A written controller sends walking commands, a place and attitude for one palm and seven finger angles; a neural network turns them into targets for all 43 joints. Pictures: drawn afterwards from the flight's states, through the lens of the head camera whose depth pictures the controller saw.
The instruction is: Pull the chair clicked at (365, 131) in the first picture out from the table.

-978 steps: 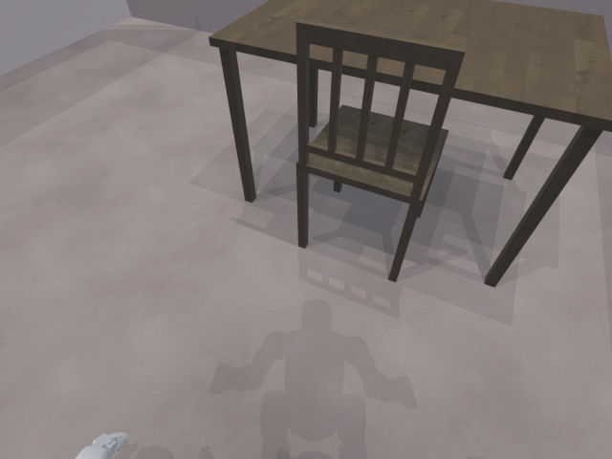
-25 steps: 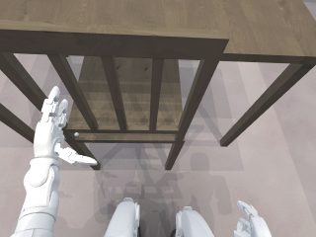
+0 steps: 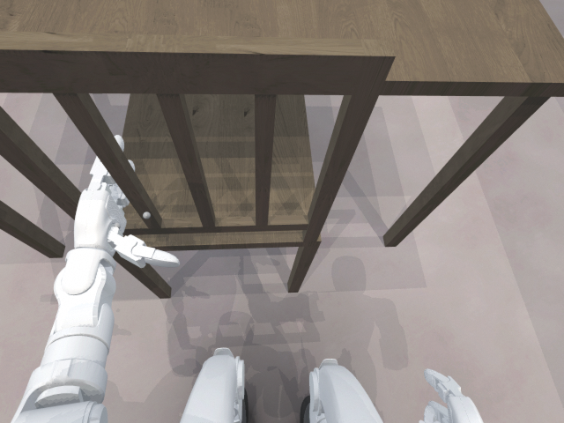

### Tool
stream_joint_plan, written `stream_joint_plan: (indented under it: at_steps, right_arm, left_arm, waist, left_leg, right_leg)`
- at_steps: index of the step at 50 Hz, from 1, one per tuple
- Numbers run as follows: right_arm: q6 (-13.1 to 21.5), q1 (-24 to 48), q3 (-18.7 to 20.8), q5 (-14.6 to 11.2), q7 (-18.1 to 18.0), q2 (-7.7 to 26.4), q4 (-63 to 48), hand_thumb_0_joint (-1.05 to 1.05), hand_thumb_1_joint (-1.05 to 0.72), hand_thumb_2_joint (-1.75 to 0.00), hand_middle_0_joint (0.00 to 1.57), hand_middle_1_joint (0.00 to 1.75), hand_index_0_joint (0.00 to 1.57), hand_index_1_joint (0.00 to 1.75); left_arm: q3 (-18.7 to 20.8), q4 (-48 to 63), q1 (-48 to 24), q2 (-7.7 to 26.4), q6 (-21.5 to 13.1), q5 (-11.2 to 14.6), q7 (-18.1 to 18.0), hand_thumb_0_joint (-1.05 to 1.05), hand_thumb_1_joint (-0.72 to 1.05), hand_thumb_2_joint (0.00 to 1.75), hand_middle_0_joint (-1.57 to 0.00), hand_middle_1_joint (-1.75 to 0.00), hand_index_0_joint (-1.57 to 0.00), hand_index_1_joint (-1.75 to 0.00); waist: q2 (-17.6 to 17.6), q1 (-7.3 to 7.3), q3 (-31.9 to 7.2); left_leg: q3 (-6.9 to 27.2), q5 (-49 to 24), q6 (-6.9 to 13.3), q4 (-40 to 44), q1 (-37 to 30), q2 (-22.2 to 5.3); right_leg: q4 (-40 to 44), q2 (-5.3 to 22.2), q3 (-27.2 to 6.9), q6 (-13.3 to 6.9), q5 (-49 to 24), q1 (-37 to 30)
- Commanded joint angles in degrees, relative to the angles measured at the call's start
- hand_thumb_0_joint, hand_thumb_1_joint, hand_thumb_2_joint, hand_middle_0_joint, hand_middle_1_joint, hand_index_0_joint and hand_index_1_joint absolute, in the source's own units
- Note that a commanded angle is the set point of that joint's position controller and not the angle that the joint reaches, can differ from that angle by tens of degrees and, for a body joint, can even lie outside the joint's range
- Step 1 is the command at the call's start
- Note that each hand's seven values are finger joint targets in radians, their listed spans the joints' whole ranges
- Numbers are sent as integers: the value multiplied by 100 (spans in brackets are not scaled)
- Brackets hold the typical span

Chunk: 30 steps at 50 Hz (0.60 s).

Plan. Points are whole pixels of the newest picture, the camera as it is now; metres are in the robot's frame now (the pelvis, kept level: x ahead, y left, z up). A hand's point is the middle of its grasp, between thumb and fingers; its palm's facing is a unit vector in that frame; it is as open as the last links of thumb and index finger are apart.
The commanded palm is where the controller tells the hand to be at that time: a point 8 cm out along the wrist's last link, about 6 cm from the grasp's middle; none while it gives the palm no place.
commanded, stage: push the fingers through the gap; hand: left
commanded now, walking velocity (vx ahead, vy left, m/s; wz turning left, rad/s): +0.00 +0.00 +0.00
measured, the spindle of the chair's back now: (194, 174) +0.44 +0.13 +0.04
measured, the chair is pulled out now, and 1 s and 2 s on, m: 0.00 0.00 0.01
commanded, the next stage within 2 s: hook a spindle and tug to test in 0.52 s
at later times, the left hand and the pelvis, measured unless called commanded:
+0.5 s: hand (139, 195) +0.41 +0.21 +0.02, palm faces +0.10 -0.99 -0.05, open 16.9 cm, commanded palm +0.39 +0.25 +0.02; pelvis +0.00 +0.00 +0.00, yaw +0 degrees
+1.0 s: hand (144, 202) +0.40 +0.20 +0.02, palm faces +0.06 -1.00 -0.06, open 15.2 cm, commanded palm +0.38 +0.24 +0.02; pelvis +0.00 +0.00 +0.00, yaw +0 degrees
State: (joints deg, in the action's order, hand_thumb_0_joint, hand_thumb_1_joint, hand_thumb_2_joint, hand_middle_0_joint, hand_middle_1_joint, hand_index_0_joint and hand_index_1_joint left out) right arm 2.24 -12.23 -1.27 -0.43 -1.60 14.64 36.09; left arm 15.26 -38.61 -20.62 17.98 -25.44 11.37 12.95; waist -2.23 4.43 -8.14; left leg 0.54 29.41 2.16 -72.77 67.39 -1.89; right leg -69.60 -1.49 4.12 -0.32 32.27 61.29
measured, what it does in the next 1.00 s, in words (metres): stands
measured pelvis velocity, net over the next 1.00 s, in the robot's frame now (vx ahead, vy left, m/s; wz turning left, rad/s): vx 0.00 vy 0.00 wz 0.00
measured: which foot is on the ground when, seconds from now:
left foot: down 0.00-1.00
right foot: down 0.00-1.00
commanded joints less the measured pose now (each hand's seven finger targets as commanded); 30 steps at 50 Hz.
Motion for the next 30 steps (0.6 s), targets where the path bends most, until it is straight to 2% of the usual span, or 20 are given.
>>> stream_joint_plan:
  at_steps: [1, 3, 5, 6, 7, 8, 9, 11, 13, 17, 18, 20, 21, 22, 23, 24, 25, 27, 29, 30]
  right_arm:
    - [194, -406, 348, 86, -72, 912, -489, 0, -90, -90, 20, 30, 20, 30]
    - [174, -450, 340, 118, -52, 913, -416, 0, -90, -90, 20, 30, 20, 30]
    - [144, -507, 338, 104, -25, 930, -388, 0, -90, -90, 20, 30, 20, 30]
    - [128, -531, 348, 100, -18, 963, -364, 0, -90, -90, 20, 30, 20, 30]
    - [108, -569, 359, 78, 6, 967, -393, 0, -90, -90, 20, 30, 20, 30]
    - [85, -581, 359, 56, 23, 971, -401, 0, -90, -90, 20, 30, 20, 30]
    - [62, -601, 388, 25, 22, 1002, -398, 0, -90, -90, 20, 30, 20, 30]
    - [36, -608, 410, -21, 34, 1011, -466, 0, -90, -90, 20, 30, 20, 30]
    - [32, -603, 420, -27, 33, 1011, -468, 0, -90, -90, 20, 30, 20, 30]
    - [38, -594, 409, 61, 4, 1002, -418, 0, -90, -90, 20, 30, 20, 30]
    - [39, -598, 402, 89, 10, 967, -434, 0, -90, -90, 20, 30, 20, 30]
    - [39, -582, 382, 130, 13, 931, -407, 0, -90, -90, 20, 30, 20, 30]
    - [30, -571, 365, 132, 17, 923, -396, 0, -90, -90, 20, 30, 20, 30]
    - [22, -593, 368, 147, 26, 940, -358, 0, -90, -90, 20, 30, 20, 30]
    - [18, -590, 361, 146, 38, 933, -355, 0, -90, -90, 20, 30, 20, 30]
    - [-1, -591, 364, 126, 44, 947, -370, 0, -90, -90, 20, 30, 20, 30]
    - [-20, -595, 362, 106, 45, 962, -375, 0, -90, -90, 20, 30, 20, 30]
    - [-33, -609, 384, 69, 69, 961, -423, 0, -90, -90, 20, 30, 20, 30]
    - [-64, -610, 401, 21, 55, 1026, -450, 0, -90, -90, 20, 30, 20, 30]
    - [-63, -590, 405, 7, 50, 1003, -464, 0, -90, -90, 20, 30, 20, 30]
  left_arm:
    - [882, 1518, -1876, 1680, -776, 62, -295, 0, -50, 30, -6, -8, -6, -8]
    - [835, 1298, -1999, 1665, -833, -26, -360, 0, -50, 30, -6, -8, -6, -8]
    - [613, 826, -1815, 1404, -753, -64, -272, 0, -50, 30, -6, -8, -6, -8]
    - [559, 693, -1841, 1394, -699, -79, -196, 0, -50, 30, -6, -8, -6, -8]
    - [438, 480, -1632, 1227, -612, -83, -108, 0, -50, 30, -6, -8, -6, -8]
    - [187, 340, -1631, 965, -514, -62, -4, 0, -50, 30, -6, -8, -6, -8]
    - [163, 260, -1595, 931, -428, -3, 79, 0, -50, 30, -6, -8, -6, -8]
    - [25, 347, -1528, 789, -333, 70, 188, 0, -50, 30, -6, -8, -6, -8]
    - [79, 513, -1682, 818, -364, 131, 158, 0, -50, 30, -6, -8, -6, -8]
    - [667, 1167, -2195, 1532, -756, 26, -258, 0, -50, 30, -6, -8, -6, -8]
    - [723, 1338, -2246, 1596, -865, -39, -366, 0, -50, 30, -6, -8, -6, -8]
    - [818, 1223, -2140, 1628, -979, -111, -521, 0, -50, 30, -6, -8, -6, -8]
    - [712, 1147, -2195, 1572, -1009, -171, -537, 0, -50, 30, -6, -8, -6, -8]
    - [702, 982, -2199, 1574, -1001, -208, -520, 0, -50, 30, -6, -8, -6, -8]
    - [660, 828, -2038, 1501, -972, -234, -467, 0, -50, 30, -6, -8, -6, -8]
    - [551, 634, -1909, 1393, -903, -233, -388, 0, -50, 30, -6, -8, -6, -8]
    - [402, 451, -1891, 1247, -821, -221, -292, 0, -50, 30, -6, -8, -6, -8]
    - [70, 359, -1842, 815, -659, -113, -96, 0, -50, 30, -6, -8, -6, -8]
    - [183, 295, -1684, 962, -509, -3, 23, 0, -50, 30, -6, -8, -6, -8]
    - [81, 444, -1791, 849, -489, 41, 58, 0, -50, 30, -6, -8, -6, -8]
  waist:
    - [-587, -83, -2894]
    - [-574, 4, -2836]
    - [-414, 83, -2616]
    - [-476, 95, -2579]
    - [-454, 103, -2527]
    - [-400, 167, -2449]
    - [-259, 179, -2356]
    - [-279, 155, -2387]
    - [-139, 175, -2433]
    - [-443, 56, -2715]
    - [-586, 17, -2898]
    - [-507, 6, -2897]
    - [-584, 47, -2782]
    - [-514, 95, -2723]
    - [-587, 69, -2684]
    - [-510, 101, -2605]
    - [-514, 139, -2437]
    - [-480, 205, -2417]
    - [-311, 151, -2453]
    - [-305, 181, -2548]
  left_leg:
    - [307, -2153, -122, 810, -2571, -3]
    - [301, -2137, -114, 775, -2564, -9]
    - [298, -2034, -116, 800, -2422, -12]
    - [283, -2000, -118, 792, -2370, -21]
    - [298, -1999, -113, 833, -2404, -22]
    - [284, -1958, -103, 859, -2370, -16]
    - [293, -1880, -98, 874, -2336, -30]
    - [330, -1946, -101, 951, -2474, -32]
    - [335, -1999, -73, 936, -2479, -31]
    - [385, -2197, -113, 900, -2731, -46]
    - [395, -2281, -135, 910, -2895, -43]
    - [363, -2323, -139, 877, -2815, -32]
    - [357, -2288, -150, 876, -2777, -34]
    - [352, -2213, -128, 842, -2683, -33]
    - [321, -2168, -137, 839, -2630, -29]
    - [316, -2077, -137, 855, -2565, -35]
    - [322, -2016, -144, 892, -2523, -36]
    - [331, -2011, -116, 915, -2627, -30]
    - [346, -1983, -119, 956, -2557, -43]
    - [336, -2041, -101, 934, -2614, -37]
  right_leg:
    - [796, -3, -170, -109, -1762, -893]
    - [797, -25, -178, -99, -1742, -806]
    - [829, -30, -145, -103, -1689, -751]
    - [828, -25, -152, -111, -1692, -717]
    - [856, -35, -122, -126, -1646, -670]
    - [908, -26, -110, -117, -1637, -641]
    - [952, -28, -103, -114, -1594, -627]
    - [1000, -18, -71, -126, -1584, -626]
    - [1017, -24, -78, -110, -1642, -687]
    - [867, -24, -88, -115, -1658, -634]
    - [843, -29, -100, -113, -1668, -626]
    - [812, -35, -120, -105, -1765, -726]
    - [795, -36, -117, -111, -1743, -660]
    - [800, -44, -123, -106, -1706, -642]
    - [800, -44, -129, -114, -1700, -650]
    - [825, -44, -125, -117, -1656, -624]
    - [856, -40, -100, -127, -1606, -543]
    - [945, -41, -74, -130, -1572, -505]
    - [969, -35, -69, -131, -1597, -623]
    - [981, -26, -73, -116, -1654, -634]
